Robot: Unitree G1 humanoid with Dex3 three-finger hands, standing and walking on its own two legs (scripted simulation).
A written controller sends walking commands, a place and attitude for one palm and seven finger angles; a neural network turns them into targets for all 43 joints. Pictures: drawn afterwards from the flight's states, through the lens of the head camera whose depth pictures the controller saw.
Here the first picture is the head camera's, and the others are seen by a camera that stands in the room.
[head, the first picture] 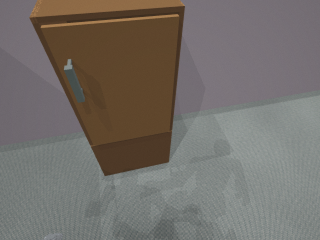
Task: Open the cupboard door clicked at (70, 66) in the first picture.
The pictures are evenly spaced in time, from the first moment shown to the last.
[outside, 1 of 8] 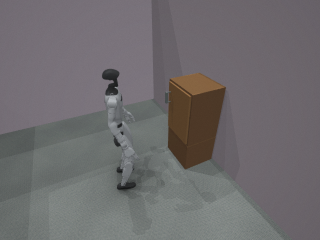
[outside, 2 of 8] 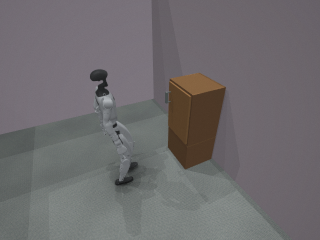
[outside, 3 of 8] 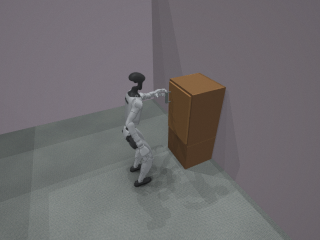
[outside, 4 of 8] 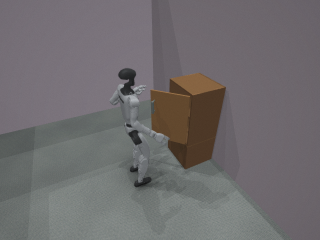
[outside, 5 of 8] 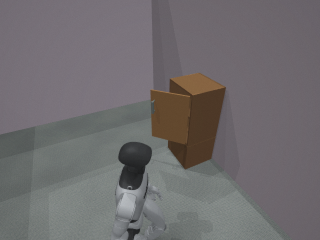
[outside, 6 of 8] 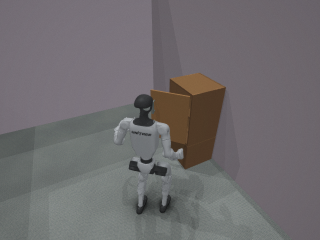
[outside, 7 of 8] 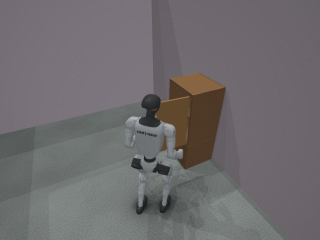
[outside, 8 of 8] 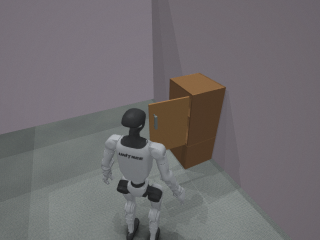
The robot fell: no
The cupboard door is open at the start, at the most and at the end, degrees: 0 86 86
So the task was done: yes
